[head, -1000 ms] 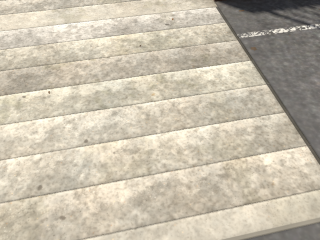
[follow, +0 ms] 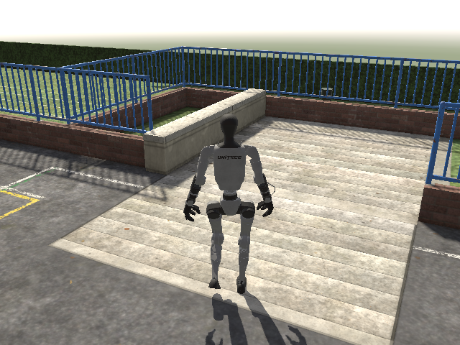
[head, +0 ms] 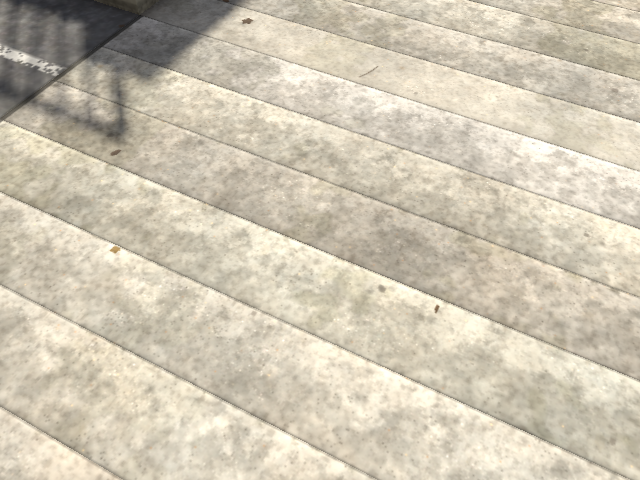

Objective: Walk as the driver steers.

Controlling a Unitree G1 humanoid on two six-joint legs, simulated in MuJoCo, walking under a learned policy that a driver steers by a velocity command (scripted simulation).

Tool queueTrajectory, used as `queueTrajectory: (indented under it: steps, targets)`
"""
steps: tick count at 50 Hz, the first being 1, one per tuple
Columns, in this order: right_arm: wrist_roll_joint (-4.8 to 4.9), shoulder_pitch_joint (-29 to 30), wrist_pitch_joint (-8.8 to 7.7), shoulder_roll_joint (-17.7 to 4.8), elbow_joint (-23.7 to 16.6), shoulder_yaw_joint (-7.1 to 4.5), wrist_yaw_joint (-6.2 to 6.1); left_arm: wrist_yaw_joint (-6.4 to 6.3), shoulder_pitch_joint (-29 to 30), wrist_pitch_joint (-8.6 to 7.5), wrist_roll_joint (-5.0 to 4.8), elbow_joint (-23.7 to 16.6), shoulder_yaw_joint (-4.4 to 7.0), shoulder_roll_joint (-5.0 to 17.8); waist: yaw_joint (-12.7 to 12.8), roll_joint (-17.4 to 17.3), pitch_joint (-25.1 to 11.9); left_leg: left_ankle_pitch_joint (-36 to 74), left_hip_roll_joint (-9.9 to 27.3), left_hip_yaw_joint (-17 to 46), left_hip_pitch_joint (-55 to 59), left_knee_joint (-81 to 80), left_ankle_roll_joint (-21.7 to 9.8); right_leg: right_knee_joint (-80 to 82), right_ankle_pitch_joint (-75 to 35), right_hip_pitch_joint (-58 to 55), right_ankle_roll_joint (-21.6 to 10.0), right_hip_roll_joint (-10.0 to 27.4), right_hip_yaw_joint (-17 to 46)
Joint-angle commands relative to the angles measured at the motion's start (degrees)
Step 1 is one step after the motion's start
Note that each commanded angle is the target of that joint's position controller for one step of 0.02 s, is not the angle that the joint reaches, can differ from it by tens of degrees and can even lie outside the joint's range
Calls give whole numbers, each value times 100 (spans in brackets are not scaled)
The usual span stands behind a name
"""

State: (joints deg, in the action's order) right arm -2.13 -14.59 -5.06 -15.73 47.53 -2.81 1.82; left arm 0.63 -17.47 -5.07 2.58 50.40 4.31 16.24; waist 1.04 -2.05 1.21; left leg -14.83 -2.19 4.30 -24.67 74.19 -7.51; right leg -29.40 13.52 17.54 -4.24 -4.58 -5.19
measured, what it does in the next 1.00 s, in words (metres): walks ahead, turning right: left foot, then right foot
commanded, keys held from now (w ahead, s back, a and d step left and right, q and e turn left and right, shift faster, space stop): w+e+shift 1.00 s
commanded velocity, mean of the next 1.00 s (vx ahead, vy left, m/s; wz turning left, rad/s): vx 1.00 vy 0.00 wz -0.71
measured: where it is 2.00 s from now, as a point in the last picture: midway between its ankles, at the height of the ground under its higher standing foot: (597, 163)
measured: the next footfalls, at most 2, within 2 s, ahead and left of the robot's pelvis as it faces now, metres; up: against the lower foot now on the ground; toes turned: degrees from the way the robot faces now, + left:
left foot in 0.28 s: +0.48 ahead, +0.12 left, +0.00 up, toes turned -8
right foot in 0.74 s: +0.82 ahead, -0.18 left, +0.00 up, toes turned -35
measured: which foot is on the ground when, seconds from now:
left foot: up 0.00-0.26, down 0.28-0.74, up 0.76-1.00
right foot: down 0.00-0.30, up 0.32-0.72, down 0.74-1.00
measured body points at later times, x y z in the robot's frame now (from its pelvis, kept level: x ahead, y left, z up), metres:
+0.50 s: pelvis +0.46 +0.01 +0.01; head +0.48 +0.00 +0.46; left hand +0.66 +0.25 -0.10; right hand +0.41 -0.28 -0.11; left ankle +0.44 +0.13 -0.73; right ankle +0.44 -0.10 -0.63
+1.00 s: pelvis +0.86 -0.20 +0.01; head +0.89 -0.21 +0.45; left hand +1.05 +0.03 -0.12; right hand +0.89 -0.52 -0.06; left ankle +1.13 -0.16 -0.66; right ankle +0.79 -0.16 -0.73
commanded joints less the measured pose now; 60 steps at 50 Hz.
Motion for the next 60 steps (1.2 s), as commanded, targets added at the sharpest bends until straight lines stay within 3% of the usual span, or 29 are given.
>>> queueTrajectory:
  steps: [1,5,7,10,12,13,14,15,16,17,19,21,25,29,32,35,36,37,38,39,41,44,48,54,56,57,58,59,60]
  targets:
    - [-134,213,42,30,-631,139,110,35,-481,-234,-118,32,-93,23,-230,414,260,55,693,319,-1564,-333,117,2128,1041,-588,-837,1663,2645]
    - [-140,1597,-28,-57,-1276,295,195,46,-739,-297,-220,-3,-54,274,-116,177,751,1314,890,-279,-1565,-2365,477,2691,-355,-66,-909,1251,1848]
    - [-27,1991,-76,75,-1360,390,283,34,-891,-324,-296,-13,2,507,13,236,664,2028,551,-677,-240,-3409,532,2881,-1585,383,-762,1069,1472]
    - [10,2241,-75,-133,-1407,337,171,44,-1231,-275,-331,76,25,734,165,370,446,2091,290,-776,71,-4042,490,2460,-3216,-775,-693,1214,1493]
    - [-40,1658,-116,-449,-1253,200,30,9,-1391,-214,-275,149,42,903,-99,626,-208,1286,-22,-727,827,-4356,383,1099,-4970,-1569,-518,1245,1473]
    - [-45,774,-148,-632,-1003,103,-51,-10,-1318,-167,-253,155,72,1037,-549,713,-713,1052,-75,-696,1863,-4498,327,-83,-5061,-1409,-431,1160,1431]
    - [-94,-218,-176,-924,-763,-28,-168,-4,-1114,-152,-263,75,83,998,-1039,701,-1198,832,437,-352,3273,-4335,274,-1487,-3984,-430,-369,941,1433]
    - [-253,-1326,-167,-1428,-648,-175,-287,-5,-1026,-182,-209,-187,-37,362,-1266,-153,-2116,-997,2004,1250,4493,-4305,238,-3459,-996,591,-405,582,1192]
    - [-304,-1079,-114,-1581,-676,-232,-233,-22,-1535,-146,-600,-479,-144,-109,-726,-1567,-2896,-2184,3214,4083,5250,-5393,-312,-5126,1216,2109,-297,183,1018]
    - [-193,-618,-66,-1067,-727,-207,-188,-77,-947,-63,-472,-447,-66,345,-715,-752,-1978,-2441,2795,3665,4496,-5711,-208,-5284,632,2686,-360,599,1004]
    - [-154,-211,-121,-458,-584,-80,-149,31,-295,31,-319,-500,-51,239,-528,-38,-683,-642,2330,1949,3014,-5871,-55,-4779,128,2614,-273,915,952]
    - [-58,-318,-193,-290,-340,-39,-161,149,-238,229,-145,-589,-63,1,-211,-285,-310,158,2080,945,2251,-6072,76,-4596,164,2392,-196,1123,909]
    - [131,-372,-338,-87,-32,3,-108,320,668,441,-74,-1117,-140,-158,7,-331,186,1541,1786,-581,1882,-6485,314,-4175,-554,2849,-157,1280,624]
    - [96,-294,-387,-402,50,-45,-164,471,1475,426,-113,-1478,-223,36,103,-25,608,2627,1332,-1829,1622,-6849,529,-2357,-1701,2167,-349,1010,-34]
    - [95,-719,-313,-856,106,-111,-259,506,1648,396,-115,-1499,-226,220,139,-40,483,5750,1384,-2176,2314,-6231,664,-1527,-1680,1326,-617,397,-715]
    - [18,-421,-8,-1435,-91,-268,-382,359,-295,376,-144,-1012,-8,749,1238,-475,-622,7721,1758,-1986,2481,-3469,595,-1433,-723,-735,-940,-85,-566]
    - [-21,-247,82,-1442,-200,-286,-353,239,-1436,363,-146,-619,162,1009,1656,-258,-1130,6689,1686,-1848,1735,-1674,533,-1074,-338,-2194,-1089,-188,-181]
    - [-37,-269,73,-933,-309,-184,-231,100,-1094,414,-225,-559,312,1306,1188,881,-720,1241,650,-1801,125,534,675,-665,72,-2836,-1289,283,822]
    - [-34,-833,-15,-375,-856,-10,-202,95,-507,491,-38,-851,379,1952,212,1676,-1180,-1550,62,-1034,-2003,2397,944,-282,-763,-4057,-2198,1534,3693]
    - [7,-220,-191,-660,-1195,28,-201,29,-736,538,-74,-1030,446,1947,656,983,-1764,-1122,142,-39,-2734,2364,908,1073,795,-4291,-2525,1924,5107]
    - [-27,208,-288,-797,-1178,46,-200,-65,-460,438,-142,-854,324,1376,182,-223,-332,-533,683,64,-2490,1046,856,1673,795,-2478,-1935,1711,4535]
    - [-237,45,82,-634,-1098,108,-198,-81,-107,183,-225,-893,155,958,-384,-427,139,-721,1018,33,-1331,-24,1113,1756,-311,-451,-1716,1008,3298]
    - [-107,1299,188,-277,-1652,257,-82,-17,-226,34,-235,-896,169,978,-116,-79,502,706,944,-354,-749,-2160,1231,1974,-1013,574,-1445,377,2577]
    - [71,1760,114,-511,-1848,226,-92,1,-545,52,-295,-824,283,1197,270,487,65,1842,367,-275,263,-4271,958,1293,-2698,-707,-852,547,2872]
    - [97,765,79,-962,-1582,30,-203,-12,-368,57,-227,-861,335,1469,-244,448,-610,923,79,-256,1430,-4367,856,-19,-4018,-1114,-595,510,2897]
    - [86,-422,64,-1146,-1288,-83,-289,14,-153,27,-181,-846,325,1542,-945,357,-1183,693,152,-516,2494,-4326,752,-1260,-4258,-965,-505,423,2585]
    - [-49,-1652,28,-1423,-1028,-210,-408,11,-88,-58,-138,-896,166,999,-1401,3,-1773,-635,934,218,3732,-4205,553,-3066,-3184,-180,-435,208,2204]
    - [-293,-1646,2,-1936,-924,-319,-377,42,-839,-97,-351,-1089,-82,55,-692,-1950,-2221,-2513,2428,3565,4772,-5325,-95,-4759,1158,1621,-174,-608,1649]
    - [-151,-1101,35,-1615,-938,-333,-254,24,-891,-77,-247,-1024,-167,333,-500,-1874,-1870,-3189,2474,5179,4359,-6039,-416,-5187,1086,2398,-287,-321,1539]
Velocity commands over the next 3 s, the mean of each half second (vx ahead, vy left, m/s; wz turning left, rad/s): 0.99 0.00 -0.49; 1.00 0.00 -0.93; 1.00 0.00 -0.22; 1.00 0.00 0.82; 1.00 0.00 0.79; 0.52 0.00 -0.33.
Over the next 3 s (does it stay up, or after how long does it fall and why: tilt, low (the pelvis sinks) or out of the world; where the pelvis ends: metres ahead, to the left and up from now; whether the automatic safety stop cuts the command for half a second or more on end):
stays up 2.26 -1.00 0.01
